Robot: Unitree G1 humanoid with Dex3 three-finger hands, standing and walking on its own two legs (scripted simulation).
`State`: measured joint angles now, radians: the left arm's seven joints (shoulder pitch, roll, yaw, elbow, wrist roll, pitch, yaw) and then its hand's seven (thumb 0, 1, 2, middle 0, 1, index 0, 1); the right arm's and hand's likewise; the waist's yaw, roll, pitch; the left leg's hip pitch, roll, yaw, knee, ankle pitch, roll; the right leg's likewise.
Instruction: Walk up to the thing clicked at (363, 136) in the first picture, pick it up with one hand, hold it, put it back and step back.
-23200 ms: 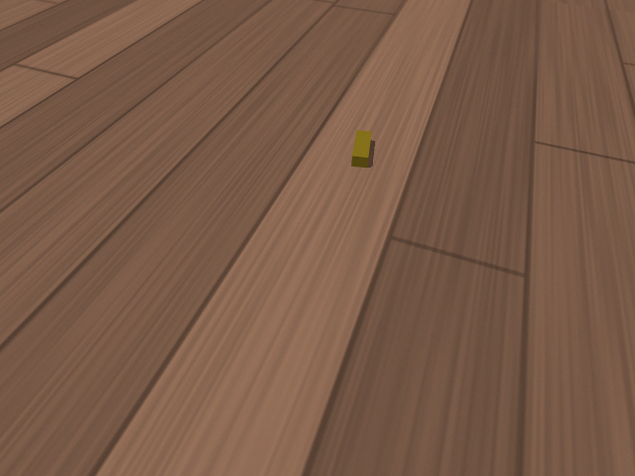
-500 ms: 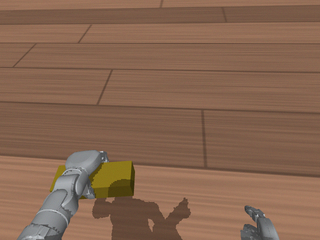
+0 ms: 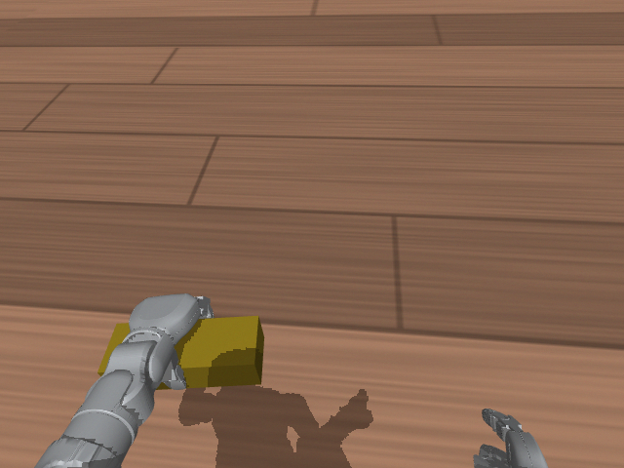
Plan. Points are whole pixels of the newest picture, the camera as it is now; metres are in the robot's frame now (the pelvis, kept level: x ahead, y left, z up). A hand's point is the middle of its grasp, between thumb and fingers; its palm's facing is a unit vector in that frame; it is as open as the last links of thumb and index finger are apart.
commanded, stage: crouch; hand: left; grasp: from above
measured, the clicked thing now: (187, 353) +0.29 +0.21 -0.08
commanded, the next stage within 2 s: lower in 1.86 s
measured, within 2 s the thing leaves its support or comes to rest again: neither
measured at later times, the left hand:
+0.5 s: hand (191, 369) +0.30 +0.23 -0.17, palm faces -0.43 +0.03 -0.90, open 10.6 cm
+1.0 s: hand (214, 389) +0.35 +0.26 -0.42, palm faces -0.47 -0.01 -0.88, open 10.6 cm
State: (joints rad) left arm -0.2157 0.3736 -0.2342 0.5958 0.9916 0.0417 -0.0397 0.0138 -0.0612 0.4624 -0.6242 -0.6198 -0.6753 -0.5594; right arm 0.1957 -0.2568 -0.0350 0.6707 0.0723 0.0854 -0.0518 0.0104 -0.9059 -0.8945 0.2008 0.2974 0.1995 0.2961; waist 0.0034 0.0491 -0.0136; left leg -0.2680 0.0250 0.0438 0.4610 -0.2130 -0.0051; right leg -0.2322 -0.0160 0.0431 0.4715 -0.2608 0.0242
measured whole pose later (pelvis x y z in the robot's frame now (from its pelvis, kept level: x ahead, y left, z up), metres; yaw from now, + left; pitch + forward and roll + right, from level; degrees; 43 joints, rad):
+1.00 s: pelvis -0.08 +0.01 -0.28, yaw -2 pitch +36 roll -5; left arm -0.76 0.55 0.01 1.24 1.19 -0.15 0.33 0.01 -0.06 0.48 -0.60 -0.65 -0.65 -0.60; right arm 0.20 -0.23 -0.03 0.75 -0.06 -0.03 0.02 0.01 -0.90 -0.89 0.21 0.30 0.20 0.30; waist -0.14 0.04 -0.18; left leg -1.89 0.04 -0.06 1.84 -0.59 0.00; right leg -1.79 0.02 -0.01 1.82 -0.66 0.04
